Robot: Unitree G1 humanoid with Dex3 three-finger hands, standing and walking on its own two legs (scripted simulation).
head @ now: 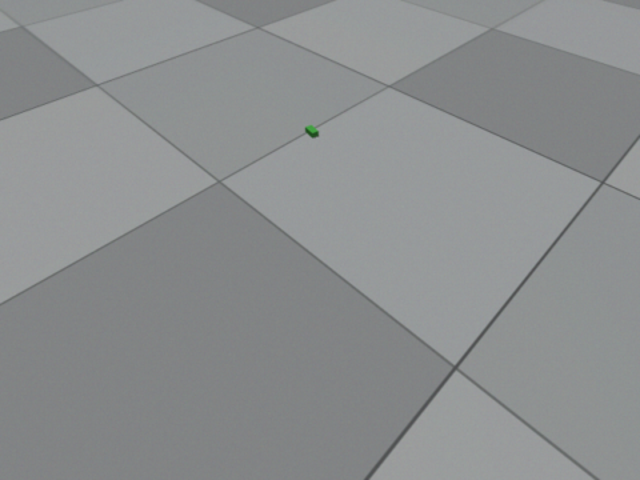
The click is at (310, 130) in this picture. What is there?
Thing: small brick
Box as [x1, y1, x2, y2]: [305, 125, 317, 137]
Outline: 305,127 305,131 312,137 317,135 317,130 311,125
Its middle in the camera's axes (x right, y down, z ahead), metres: -0.05 -0.60 +2.16
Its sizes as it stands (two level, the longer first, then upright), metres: 0.071 0.040 0.029
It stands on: the floor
